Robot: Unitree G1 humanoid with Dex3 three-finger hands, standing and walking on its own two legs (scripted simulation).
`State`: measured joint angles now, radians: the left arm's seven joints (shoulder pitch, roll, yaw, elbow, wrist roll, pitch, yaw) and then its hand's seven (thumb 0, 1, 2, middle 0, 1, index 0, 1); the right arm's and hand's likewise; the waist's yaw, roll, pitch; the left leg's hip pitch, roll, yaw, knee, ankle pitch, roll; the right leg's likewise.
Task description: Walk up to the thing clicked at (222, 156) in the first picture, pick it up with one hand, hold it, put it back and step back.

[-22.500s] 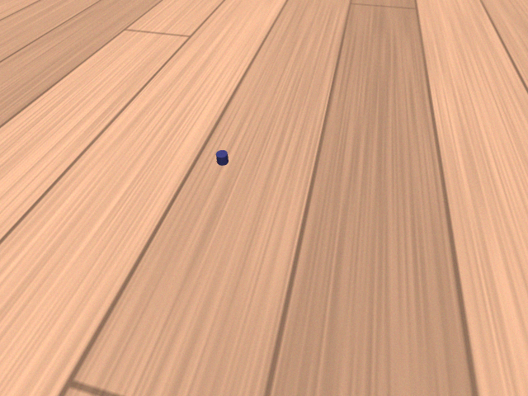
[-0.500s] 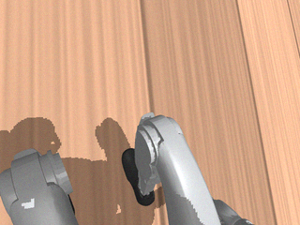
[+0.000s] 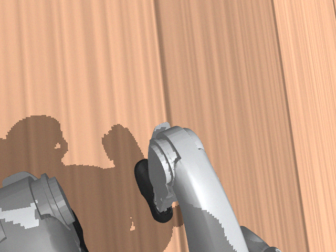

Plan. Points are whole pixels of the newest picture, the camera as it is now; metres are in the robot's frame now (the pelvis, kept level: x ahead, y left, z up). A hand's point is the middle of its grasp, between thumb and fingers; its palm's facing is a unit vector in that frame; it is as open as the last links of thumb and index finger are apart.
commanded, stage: rest palm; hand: left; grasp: from above
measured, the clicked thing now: out of the picture +0.46 +0.31 -0.27
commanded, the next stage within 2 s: close in 0.58 s
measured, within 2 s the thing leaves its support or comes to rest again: neither
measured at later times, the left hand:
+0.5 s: hand out of the picture +0.45 +0.30 -0.25, palm faces -0.39 -0.14 -0.91, open 14.0 cm
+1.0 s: hand out of the picture +0.44 +0.30 -0.25, palm faces -0.42 -0.12 -0.90, open 13.3 cm
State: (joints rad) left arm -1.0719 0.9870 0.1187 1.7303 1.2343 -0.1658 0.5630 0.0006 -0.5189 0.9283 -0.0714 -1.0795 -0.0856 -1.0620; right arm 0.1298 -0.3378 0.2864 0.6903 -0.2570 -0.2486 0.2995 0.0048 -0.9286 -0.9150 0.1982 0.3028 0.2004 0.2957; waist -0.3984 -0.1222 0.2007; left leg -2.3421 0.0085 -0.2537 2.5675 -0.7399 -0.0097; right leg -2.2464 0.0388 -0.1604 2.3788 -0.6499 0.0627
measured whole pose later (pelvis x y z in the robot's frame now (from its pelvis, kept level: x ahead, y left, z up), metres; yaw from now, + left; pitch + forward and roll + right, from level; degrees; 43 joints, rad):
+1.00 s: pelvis -0.01 +0.00 +0.00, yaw -1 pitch +26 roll -14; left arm -1.08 1.00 0.09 1.78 1.30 -0.22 0.69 0.00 -0.37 0.87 -0.13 -1.06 -0.16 -1.03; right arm 0.09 -0.35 0.31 0.64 -0.27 -0.27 0.29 0.00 -0.91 -0.91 0.20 0.30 0.20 0.30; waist -0.41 -0.15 0.22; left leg -2.32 0.02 -0.27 2.56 -0.72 -0.01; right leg -2.23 0.05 -0.18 2.35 -0.62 0.06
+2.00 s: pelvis -0.01 +0.00 +0.01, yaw -1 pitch +26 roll -15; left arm -1.08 1.01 0.07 1.76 1.23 -0.20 0.62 0.00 0.18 0.53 -0.54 -0.79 -0.60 -0.74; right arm 0.13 -0.38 0.32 0.66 -0.26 -0.27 0.28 0.00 -0.90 -0.90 0.20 0.30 0.20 0.30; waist -0.41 -0.15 0.22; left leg -2.31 0.01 -0.27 2.54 -0.72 -0.01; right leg -2.21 0.05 -0.18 2.33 -0.62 0.06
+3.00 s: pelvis -0.01 +0.00 +0.02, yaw +2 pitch +31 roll -13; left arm -0.97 0.82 0.06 1.48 1.19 -0.11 0.44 -0.01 0.17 0.48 -0.66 -0.65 -0.86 -0.57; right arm 0.18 -0.35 0.17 0.69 -0.18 -0.19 0.27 0.01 -0.92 -0.91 0.20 0.30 0.20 0.30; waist -0.32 -0.02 0.03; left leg -2.33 0.01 -0.21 2.47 -0.70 -0.01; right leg -2.24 0.02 -0.14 2.31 -0.63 0.04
